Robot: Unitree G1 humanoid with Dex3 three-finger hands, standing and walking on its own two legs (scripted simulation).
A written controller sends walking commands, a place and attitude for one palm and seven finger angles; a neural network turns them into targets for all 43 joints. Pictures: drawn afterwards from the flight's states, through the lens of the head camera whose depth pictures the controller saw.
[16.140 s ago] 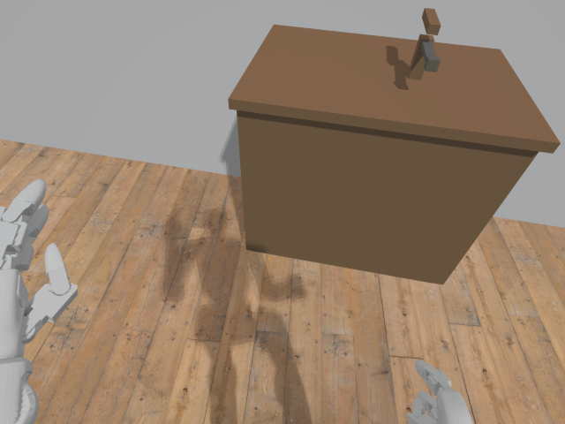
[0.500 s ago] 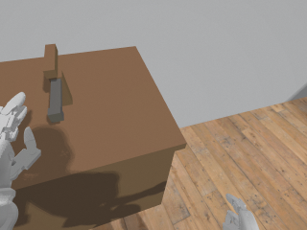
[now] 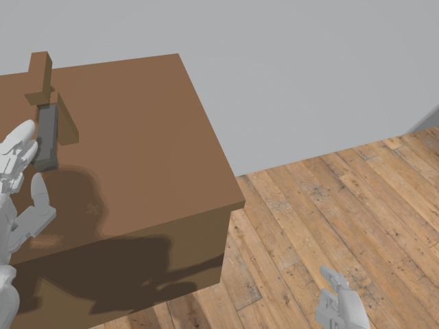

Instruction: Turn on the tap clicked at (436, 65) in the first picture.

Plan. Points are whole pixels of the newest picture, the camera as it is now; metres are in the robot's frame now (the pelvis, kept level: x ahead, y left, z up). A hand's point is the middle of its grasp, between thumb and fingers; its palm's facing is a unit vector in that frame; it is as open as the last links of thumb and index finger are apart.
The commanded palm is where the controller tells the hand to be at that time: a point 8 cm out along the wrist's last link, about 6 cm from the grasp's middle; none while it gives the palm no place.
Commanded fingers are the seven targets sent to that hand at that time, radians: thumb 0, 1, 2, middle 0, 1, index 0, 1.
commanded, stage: come to a stop and stand still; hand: left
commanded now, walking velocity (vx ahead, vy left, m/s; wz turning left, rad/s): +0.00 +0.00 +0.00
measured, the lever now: (44, 160) +0.33 +0.32 +0.13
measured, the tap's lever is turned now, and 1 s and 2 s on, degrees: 0 0 0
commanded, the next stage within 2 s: look again from close up in 1.14 s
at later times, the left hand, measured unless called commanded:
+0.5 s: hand (12, 186) +0.24 +0.29 +0.19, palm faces +0.48 -0.76 -0.44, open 7.4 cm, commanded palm +0.15 +0.28 +0.18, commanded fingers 0.00 0.90 0.90 -0.20 -0.30 -0.20 -0.30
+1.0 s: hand out of the picture +0.22 +0.32 +0.18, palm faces +0.42 -0.85 -0.31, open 7.4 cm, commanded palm +0.16 +0.35 +0.18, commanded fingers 0.00 0.90 0.90 -0.20 -0.30 -0.20 -0.30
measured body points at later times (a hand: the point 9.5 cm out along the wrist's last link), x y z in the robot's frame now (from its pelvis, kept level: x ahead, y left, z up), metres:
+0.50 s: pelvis +0.00 +0.00 +0.00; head +0.03 +0.01 +0.45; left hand +0.21 +0.33 +0.21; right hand +0.18 -0.23 -0.08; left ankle +0.00 +0.11 -0.74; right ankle +0.02 -0.08 -0.74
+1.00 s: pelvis +0.00 +0.07 +0.00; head +0.02 +0.10 +0.45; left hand +0.20 +0.36 +0.20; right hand +0.19 -0.14 -0.07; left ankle +0.00 +0.11 -0.74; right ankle +0.02 -0.08 -0.74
